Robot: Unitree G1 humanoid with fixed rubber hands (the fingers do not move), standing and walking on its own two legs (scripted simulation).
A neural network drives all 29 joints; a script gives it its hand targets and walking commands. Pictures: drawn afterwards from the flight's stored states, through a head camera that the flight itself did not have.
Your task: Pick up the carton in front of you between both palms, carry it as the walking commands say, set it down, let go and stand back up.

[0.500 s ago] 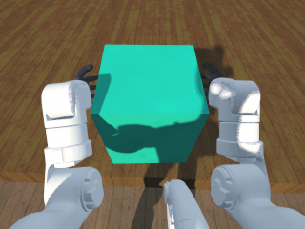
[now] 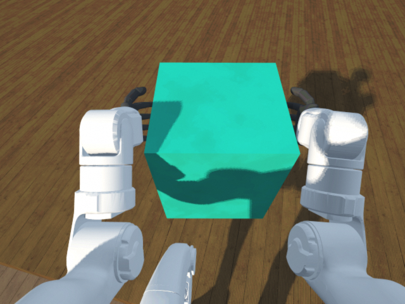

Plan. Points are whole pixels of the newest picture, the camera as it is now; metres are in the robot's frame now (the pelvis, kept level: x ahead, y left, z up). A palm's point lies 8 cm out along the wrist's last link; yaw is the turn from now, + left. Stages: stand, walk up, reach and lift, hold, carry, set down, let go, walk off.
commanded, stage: carry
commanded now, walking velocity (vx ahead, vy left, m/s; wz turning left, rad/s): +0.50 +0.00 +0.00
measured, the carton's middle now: (216, 147) +0.39 +0.03 +0.10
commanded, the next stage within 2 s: none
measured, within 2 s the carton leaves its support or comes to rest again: neither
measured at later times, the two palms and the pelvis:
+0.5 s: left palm out of the picture +0.71 +0.16 +0.28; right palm out of the picture +0.68 -0.13 +0.29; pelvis +0.31 +0.06 +0.13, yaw -3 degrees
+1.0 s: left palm out of the picture +0.97 +0.14 +0.29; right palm out of the picture +0.98 -0.16 +0.29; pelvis +0.61 -0.01 +0.16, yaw +0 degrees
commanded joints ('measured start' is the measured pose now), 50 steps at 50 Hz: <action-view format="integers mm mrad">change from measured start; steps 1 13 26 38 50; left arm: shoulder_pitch -763 -712 -701 -698 -676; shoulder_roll -1038 -967 -1000 -1035 -1155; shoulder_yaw -513 -339 -510 -452 -507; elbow -91 48 -126 113 -102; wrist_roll -448 -289 -324 -373 -399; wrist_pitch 19 48 10 31 -57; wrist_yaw -297 -286 -244 -270 -283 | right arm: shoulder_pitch -702 -848 -773 -669 -673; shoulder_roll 996 1157 1181 1027 1254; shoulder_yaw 593 600 640 493 630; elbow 30 97 -58 185 25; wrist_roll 380 531 537 418 487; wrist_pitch -6 -6 -47 -14 -95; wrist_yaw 147 166 201 205 176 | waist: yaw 31 -234 -178 -103 -92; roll -120 160 39 109 -166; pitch -376 -740 -518 -434 -486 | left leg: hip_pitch -564 1145 1104 1035 356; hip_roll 47 243 228 115 79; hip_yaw -29 -656 -249 82 0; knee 293 -1352 -1440 -1187 -958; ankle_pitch -181 197 353 830 162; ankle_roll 18 209 147 -58 -149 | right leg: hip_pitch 679 -158 -660 27 369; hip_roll -345 42 -89 43 -265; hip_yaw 453 50 124 -81 236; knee -214 854 728 -140 -335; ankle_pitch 275 420 123 303 262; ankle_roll -229 45 -15 1 -107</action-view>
